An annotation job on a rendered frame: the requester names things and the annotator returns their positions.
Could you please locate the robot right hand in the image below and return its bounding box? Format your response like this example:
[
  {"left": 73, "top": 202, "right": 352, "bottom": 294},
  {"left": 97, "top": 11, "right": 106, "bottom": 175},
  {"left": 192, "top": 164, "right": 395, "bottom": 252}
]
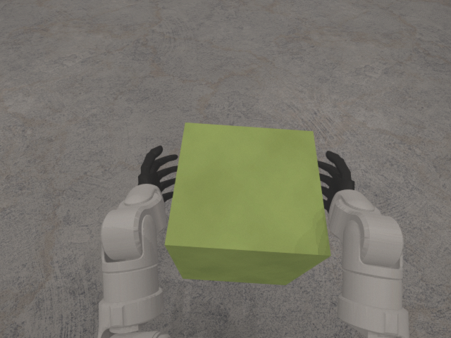
[{"left": 318, "top": 151, "right": 354, "bottom": 213}]

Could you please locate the robot left hand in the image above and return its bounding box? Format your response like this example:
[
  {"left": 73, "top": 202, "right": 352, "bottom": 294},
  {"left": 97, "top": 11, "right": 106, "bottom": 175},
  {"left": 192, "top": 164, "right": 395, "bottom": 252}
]
[{"left": 138, "top": 146, "right": 178, "bottom": 203}]

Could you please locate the carton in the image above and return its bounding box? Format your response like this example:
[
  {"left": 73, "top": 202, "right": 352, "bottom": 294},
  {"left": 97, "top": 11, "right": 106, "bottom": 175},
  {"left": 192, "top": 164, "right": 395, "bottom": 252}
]
[{"left": 165, "top": 123, "right": 331, "bottom": 285}]

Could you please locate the right robot forearm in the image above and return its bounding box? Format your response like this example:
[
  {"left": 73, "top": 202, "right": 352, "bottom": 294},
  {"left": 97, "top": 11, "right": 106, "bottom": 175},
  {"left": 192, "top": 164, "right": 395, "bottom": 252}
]
[{"left": 328, "top": 189, "right": 409, "bottom": 338}]

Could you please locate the left robot forearm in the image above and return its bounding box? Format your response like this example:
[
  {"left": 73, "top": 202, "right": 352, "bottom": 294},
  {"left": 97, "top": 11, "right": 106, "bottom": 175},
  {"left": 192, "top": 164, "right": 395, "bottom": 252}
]
[{"left": 97, "top": 184, "right": 168, "bottom": 338}]

